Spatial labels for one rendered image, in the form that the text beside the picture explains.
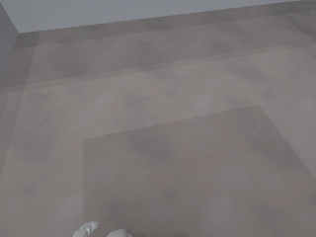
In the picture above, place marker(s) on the robot left hand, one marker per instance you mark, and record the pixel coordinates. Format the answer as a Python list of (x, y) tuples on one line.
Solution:
[(86, 229)]

